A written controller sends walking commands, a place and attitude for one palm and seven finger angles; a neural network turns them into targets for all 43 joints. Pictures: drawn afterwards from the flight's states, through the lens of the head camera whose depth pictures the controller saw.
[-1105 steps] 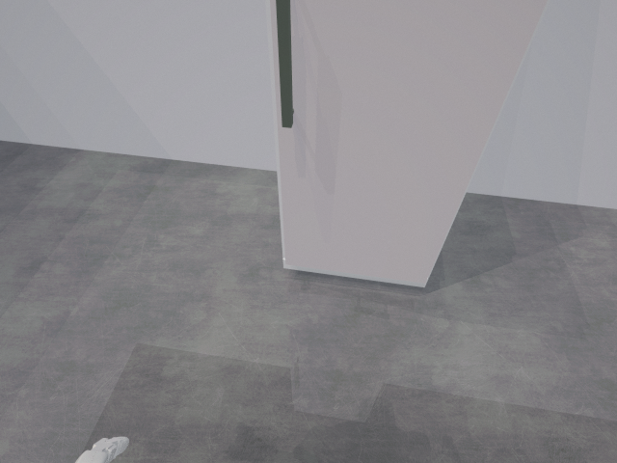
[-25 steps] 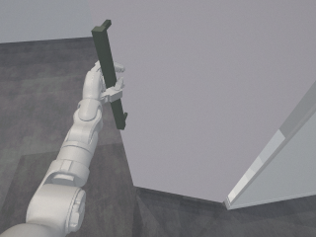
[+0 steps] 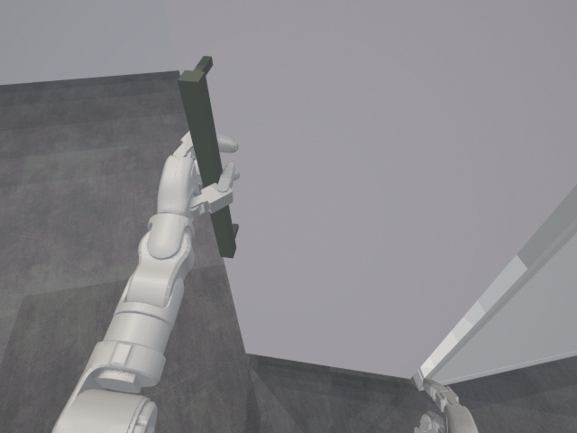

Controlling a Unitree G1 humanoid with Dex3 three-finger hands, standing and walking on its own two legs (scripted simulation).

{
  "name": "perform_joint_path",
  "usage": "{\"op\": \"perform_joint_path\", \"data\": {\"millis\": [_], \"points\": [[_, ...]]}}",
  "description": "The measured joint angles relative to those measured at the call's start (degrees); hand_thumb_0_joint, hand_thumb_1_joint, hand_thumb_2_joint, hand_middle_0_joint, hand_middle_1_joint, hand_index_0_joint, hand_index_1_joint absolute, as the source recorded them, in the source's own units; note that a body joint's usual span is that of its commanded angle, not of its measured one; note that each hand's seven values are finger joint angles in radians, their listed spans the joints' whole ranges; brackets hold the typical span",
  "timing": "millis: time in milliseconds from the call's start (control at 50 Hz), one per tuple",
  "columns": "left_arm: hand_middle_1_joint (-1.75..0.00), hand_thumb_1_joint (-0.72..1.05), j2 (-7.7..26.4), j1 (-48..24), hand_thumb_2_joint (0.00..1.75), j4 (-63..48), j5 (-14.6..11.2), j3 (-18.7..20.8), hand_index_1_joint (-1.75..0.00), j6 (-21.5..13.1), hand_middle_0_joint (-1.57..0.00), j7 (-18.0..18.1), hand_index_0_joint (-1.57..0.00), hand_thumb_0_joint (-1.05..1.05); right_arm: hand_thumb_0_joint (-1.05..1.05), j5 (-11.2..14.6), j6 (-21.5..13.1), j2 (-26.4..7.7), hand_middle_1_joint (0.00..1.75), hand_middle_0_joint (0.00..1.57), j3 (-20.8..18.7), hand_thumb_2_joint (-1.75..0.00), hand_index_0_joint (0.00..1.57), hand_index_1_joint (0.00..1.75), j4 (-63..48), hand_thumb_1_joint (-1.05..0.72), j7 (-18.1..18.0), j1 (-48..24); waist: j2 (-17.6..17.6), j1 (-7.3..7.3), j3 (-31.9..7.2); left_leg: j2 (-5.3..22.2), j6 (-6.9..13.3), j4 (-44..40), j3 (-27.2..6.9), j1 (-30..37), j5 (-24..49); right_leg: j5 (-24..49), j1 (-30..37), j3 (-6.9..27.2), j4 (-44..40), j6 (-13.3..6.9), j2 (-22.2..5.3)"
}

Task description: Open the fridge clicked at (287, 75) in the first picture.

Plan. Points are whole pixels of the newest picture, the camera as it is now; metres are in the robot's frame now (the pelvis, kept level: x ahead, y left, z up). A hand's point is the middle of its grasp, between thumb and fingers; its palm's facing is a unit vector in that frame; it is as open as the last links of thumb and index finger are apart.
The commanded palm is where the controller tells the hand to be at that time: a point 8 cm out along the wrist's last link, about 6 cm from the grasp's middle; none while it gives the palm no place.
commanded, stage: stop walking and hold the door back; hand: left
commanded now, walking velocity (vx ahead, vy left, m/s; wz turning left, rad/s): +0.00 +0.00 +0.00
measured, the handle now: (218, 175) +0.43 +0.13 +0.14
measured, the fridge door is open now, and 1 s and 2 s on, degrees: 70 70 69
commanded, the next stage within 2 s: loosen the grip on the handle in 0.42 s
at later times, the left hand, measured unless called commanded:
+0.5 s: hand (225, 192) +0.38 +0.11 +0.15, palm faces +0.02 -0.99 -0.12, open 5.6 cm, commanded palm +0.36 +0.17 +0.15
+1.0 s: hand (220, 194) +0.39 +0.12 +0.13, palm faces +0.02 -0.99 -0.13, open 13.5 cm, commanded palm +0.36 +0.17 +0.15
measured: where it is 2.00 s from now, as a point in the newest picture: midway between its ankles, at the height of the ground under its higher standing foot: outside the picture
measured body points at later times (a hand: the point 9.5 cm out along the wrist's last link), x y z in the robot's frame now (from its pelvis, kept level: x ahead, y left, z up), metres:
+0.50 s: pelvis +0.03 +0.00 +0.00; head +0.03 +0.00 +0.45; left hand +0.38 +0.16 +0.16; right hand +0.19 -0.24 -0.09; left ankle +0.01 +0.10 -0.73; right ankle +0.05 -0.14 -0.73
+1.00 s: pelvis +0.00 -0.04 +0.00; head +0.02 -0.05 +0.45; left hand +0.38 +0.17 +0.14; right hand +0.12 -0.30 -0.11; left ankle +0.01 +0.10 -0.73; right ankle +0.05 -0.14 -0.73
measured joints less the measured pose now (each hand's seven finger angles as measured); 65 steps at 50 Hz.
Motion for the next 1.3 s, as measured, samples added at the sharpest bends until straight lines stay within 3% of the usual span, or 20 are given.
{"op": "perform_joint_path", "data": {"millis": [340, 520, 560, 580, 640, 700, 780, 860, 960, 1100, 1300], "points": [[-1.40, 0.70, 0.4, 9.3, 0.80, -11.7, -0.4, -1.4, -1.40, 1.5, -0.46, 0.6, -0.39, -0.03, 0.01, 0.3, 3.8, -1.1, 0.30, 0.20, -0.6, -0.90, 0.21, 0.30, -2.6, -0.90, -0.9, -2.2, 0.1, -0.30, -2.2, 0.1, -0.3, -2.5, 0.2, 1.0, -0.4, -0.5, 0.8, 0.0, -2.2, 0.0, 0.3], [-1.40, 0.70, 0.2, 10.5, 0.80, -12.7, -0.4, -2.4, -1.40, 1.7, -0.46, 1.2, -0.38, -0.03, 0.01, 0.3, 5.1, -1.0, 0.30, 0.20, -0.4, -0.90, 0.21, 0.30, -1.8, -0.90, -1.2, -1.4, 0.3, 0.10, -2.9, 0.2, -0.4, -3.1, -0.2, 1.0, -0.2, -0.3, 1.1, -0.3, -3.1, -0.1, 0.4], [-1.40, 0.64, 1.7, 6.1, 0.80, -9.8, 2.2, -2.2, -1.40, 1.6, -0.46, -1.8, -0.38, -0.05, 0.01, -0.1, 3.1, 0.0, 0.30, 0.20, -1.6, -0.90, 0.21, 0.30, -1.6, -0.90, 0.0, -1.3, -0.9, 1.16, -1.1, 0.1, -0.4, -3.3, 0.0, 1.3, 0.1, 0.0, 1.0, -0.1, -2.7, -0.4, 0.3], [-1.40, 0.61, 2.3, 3.1, 0.80, -6.9, 1.9, -1.9, -1.41, 1.9, -0.46, -3.5, -0.38, -0.06, 0.01, 0.6, 1.6, 0.5, 0.30, 0.20, -1.5, -0.90, 0.21, 0.30, -1.2, -0.90, 0.7, -1.1, -2.2, 0.96, -1.0, -0.5, -0.5, -4.0, -0.4, 0.9, 1.4, 0.0, 0.2, -0.5, -1.9, -0.8, -0.3], [-1.40, 0.53, 1.6, -0.3, 0.77, -2.3, -1.7, 2.2, -1.40, 4.2, -0.48, -6.1, -0.40, -0.06, 0.01, 1.4, -0.8, 0.7, 0.30, 0.20, -0.8, -0.90, 0.21, 0.30, -2.1, -0.90, 2.3, 0.5, -3.5, 0.11, -2.2, -1.1, -1.1, -5.0, -1.2, -0.1, 2.7, 0.0, -1.5, -1.2, -0.7, -1.5, -0.9], [-1.40, 0.41, 1.2, 1.1, 0.70, 0.1, -3.6, 4.9, -1.38, 4.0, -0.47, -5.4, -0.39, -0.04, 0.01, 1.1, -2.9, -0.5, 0.30, 0.20, -0.8, -0.90, 0.21, 0.30, -3.1, -0.90, 3.2, 2.3, -1.3, -0.41, -3.8, -0.7, -1.2, -4.0, -0.7, -0.4, 2.1, -0.4, -1.7, -0.8, -0.4, -1.3, -0.6], [-1.39, 0.15, 1.3, 1.0, 0.56, 5.1, -2.5, 5.6, -1.35, -1.7, -0.45, -3.7, -0.34, -0.02, 0.01, 1.2, -4.7, -1.7, 0.30, 0.20, -0.7, -0.90, 0.21, 0.30, -2.6, -0.90, 3.9, 4.1, -0.2, -1.06, -4.7, -0.5, -1.4, -2.0, -1.2, -1.7, 1.4, -1.4, -3.2, -1.1, 2.2, -1.7, -0.5], [-1.37, -0.16, 2.9, 0.7, 0.40, 6.8, -2.1, 6.1, -1.33, -7.4, -0.43, -4.9, -0.33, -0.01, 0.01, 1.5, -5.3, -2.4, 0.30, 0.20, -0.4, -0.90, 0.21, 0.30, -1.6, -0.90, 3.6, 5.4, -1.4, -0.90, -3.7, 0.2, -1.9, -0.7, -1.6, -2.9, 1.2, -2.0, -4.5, -1.5, 3.8, -2.5, 0.1], [-1.32, -0.39, 5.3, 0.0, 0.28, 8.1, -2.5, 5.3, -1.30, -8.8, -0.39, -7.9, -0.33, -0.01, 0.01, 2.1, -5.8, -4.0, 0.30, 0.20, -1.1, -0.90, 0.21, 0.30, -0.5, -0.90, 2.4, 6.1, -1.1, -0.96, -2.4, 0.9, -2.2, -0.4, -2.4, -3.8, 1.2, -1.7, -4.8, -2.2, 3.3, -3.1, 0.8], [-1.26, -0.52, 5.8, 1.6, 0.22, 6.3, -5.4, 7.2, -1.22, -8.4, -0.38, -10.1, -0.30, -0.01, 0.01, 2.0, -6.6, -5.1, 0.30, 0.20, -2.3, -0.90, 0.20, 0.30, 0.2, -0.90, 1.6, 5.6, -0.6, -1.05, -2.2, 0.9, -2.5, -2.2, -2.5, -3.4, 1.7, -1.3, -4.4, -2.1, 1.6, -3.2, 1.2], [-1.18, -0.55, 4.9, 4.6, 0.20, 3.2, -4.3, 7.6, -1.17, -9.3, -0.30, -9.8, -0.26, -0.02, 0.01, 1.5, -6.4, -3.8, 0.30, 0.20, -2.0, -0.90, 0.20, 0.30, -1.1, -0.90, 2.8, 3.8, -0.7, 0.04, -3.8, 0.0, -2.0, -1.4, -2.7, -4.0, 0.5, -2.6, -5.0, -2.1, 2.5, -2.4, 0.3]]}}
